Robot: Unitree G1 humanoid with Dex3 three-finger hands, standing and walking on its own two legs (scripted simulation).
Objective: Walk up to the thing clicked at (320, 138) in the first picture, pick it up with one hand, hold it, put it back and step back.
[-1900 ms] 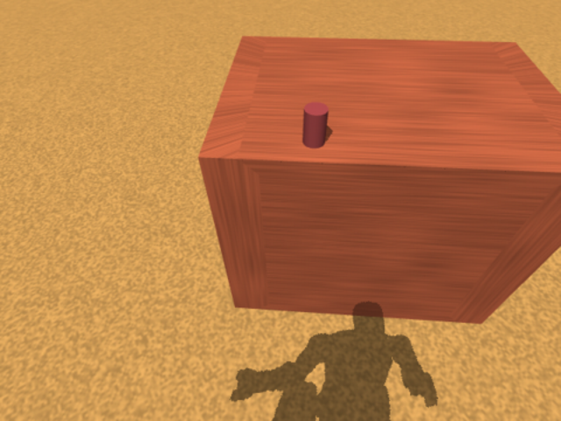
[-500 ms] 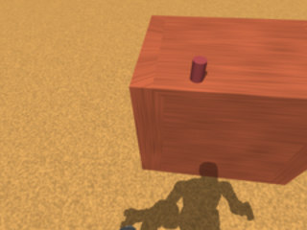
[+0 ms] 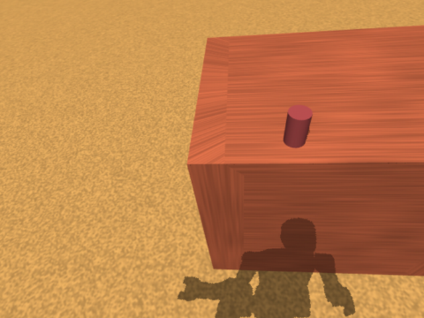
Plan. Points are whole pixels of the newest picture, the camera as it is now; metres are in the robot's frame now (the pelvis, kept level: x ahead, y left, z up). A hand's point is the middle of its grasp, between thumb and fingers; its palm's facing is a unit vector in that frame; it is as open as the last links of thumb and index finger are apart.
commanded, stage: walk up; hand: right
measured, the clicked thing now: (297, 127) +0.52 -0.16 +0.04
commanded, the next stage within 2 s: stand in 1.84 s
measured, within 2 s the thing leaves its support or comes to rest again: neither
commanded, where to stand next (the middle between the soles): +0.15 +0.04 m, yaw -3 degrees
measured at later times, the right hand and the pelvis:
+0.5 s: hand (322, 300) +0.20 -0.18 -0.13, palm faces -0.03 +0.92 -0.40, open 7.4 cm; pelvis +0.08 +0.08 -0.01, yaw -3 degrees
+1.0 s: hand out of the picture +0.14 -0.21 -0.14, palm faces +0.01 +0.93 -0.38, open 7.4 cm; pelvis +0.08 +0.06 +0.01, yaw -2 degrees
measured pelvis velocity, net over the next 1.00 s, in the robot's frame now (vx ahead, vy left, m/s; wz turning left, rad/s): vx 0.08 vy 0.06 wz -0.04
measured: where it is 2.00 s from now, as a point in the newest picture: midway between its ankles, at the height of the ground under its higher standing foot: outside the picture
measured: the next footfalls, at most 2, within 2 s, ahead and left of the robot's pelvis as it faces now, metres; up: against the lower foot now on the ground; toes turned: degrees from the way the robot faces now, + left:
left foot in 0.26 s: +0.17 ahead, +0.20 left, +0.00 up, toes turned -2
right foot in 0.56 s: +0.11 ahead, -0.06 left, +0.00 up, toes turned -4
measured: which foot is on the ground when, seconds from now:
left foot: up 0.00-0.24, down 0.26-1.00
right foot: down 0.00-0.28, up 0.30-0.54, down 0.56-1.00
